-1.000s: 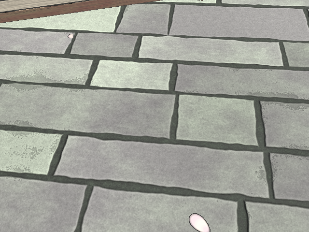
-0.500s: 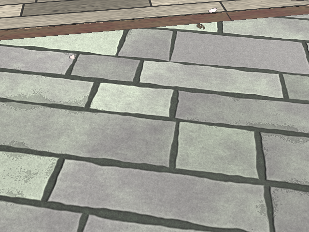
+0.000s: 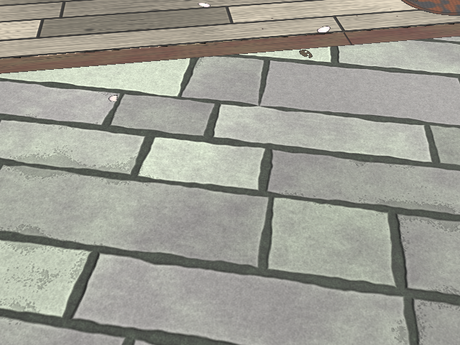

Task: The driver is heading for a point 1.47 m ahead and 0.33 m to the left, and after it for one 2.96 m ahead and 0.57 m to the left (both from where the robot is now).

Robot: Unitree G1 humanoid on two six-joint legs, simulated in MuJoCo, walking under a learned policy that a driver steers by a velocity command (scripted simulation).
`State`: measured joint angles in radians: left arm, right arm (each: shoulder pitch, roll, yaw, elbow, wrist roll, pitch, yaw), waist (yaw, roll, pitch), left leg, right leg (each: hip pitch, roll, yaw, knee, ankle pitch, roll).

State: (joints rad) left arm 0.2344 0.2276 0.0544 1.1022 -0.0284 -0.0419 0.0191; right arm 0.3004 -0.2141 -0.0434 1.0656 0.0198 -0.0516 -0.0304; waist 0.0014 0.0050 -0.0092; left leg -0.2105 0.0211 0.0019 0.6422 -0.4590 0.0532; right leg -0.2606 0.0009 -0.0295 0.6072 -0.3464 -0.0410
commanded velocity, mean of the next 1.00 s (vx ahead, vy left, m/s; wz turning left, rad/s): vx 0.45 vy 0.00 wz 0.08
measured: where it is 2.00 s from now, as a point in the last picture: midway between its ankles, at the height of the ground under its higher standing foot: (186, 198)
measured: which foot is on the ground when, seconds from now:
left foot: down 0.00-0.50, up 0.52-1.00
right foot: down 0.00-0.10, up 0.12-0.46, down 0.48-1.00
